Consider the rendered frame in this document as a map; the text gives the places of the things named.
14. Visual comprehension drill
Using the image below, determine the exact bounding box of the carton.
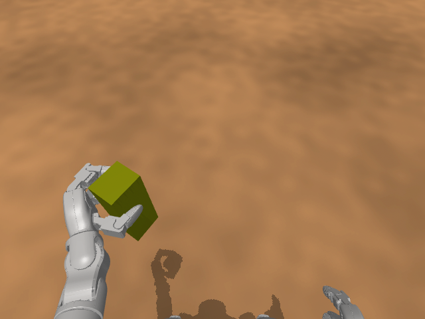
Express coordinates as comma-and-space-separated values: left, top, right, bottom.
88, 161, 158, 241

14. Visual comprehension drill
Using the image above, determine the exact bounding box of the left robot arm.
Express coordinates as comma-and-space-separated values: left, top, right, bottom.
54, 231, 110, 319

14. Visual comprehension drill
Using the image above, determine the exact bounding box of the right robot hand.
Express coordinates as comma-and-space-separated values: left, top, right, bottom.
322, 286, 364, 319

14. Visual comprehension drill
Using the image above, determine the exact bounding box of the left robot hand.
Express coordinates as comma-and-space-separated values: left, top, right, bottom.
63, 163, 143, 239

